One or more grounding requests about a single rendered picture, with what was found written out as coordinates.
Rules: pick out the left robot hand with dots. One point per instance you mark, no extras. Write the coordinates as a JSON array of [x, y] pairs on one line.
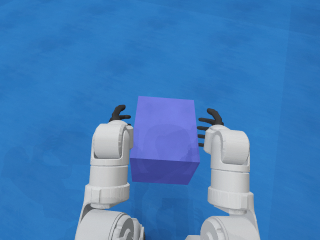
[[116, 112]]

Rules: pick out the robot right upper arm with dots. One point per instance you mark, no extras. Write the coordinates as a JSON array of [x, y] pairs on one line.
[[228, 228]]

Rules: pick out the carton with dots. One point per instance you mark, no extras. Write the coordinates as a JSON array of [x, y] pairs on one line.
[[165, 141]]

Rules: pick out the right robot hand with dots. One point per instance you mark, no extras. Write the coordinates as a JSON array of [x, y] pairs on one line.
[[217, 121]]

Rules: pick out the robot left forearm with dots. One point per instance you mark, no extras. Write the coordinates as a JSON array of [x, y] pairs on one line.
[[108, 180]]

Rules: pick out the robot left upper arm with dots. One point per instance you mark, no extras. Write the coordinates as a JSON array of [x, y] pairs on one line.
[[100, 224]]

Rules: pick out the left robot thigh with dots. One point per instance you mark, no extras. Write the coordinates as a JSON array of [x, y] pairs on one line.
[[138, 231]]

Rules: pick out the robot right forearm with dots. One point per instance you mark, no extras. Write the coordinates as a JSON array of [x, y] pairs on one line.
[[229, 189]]

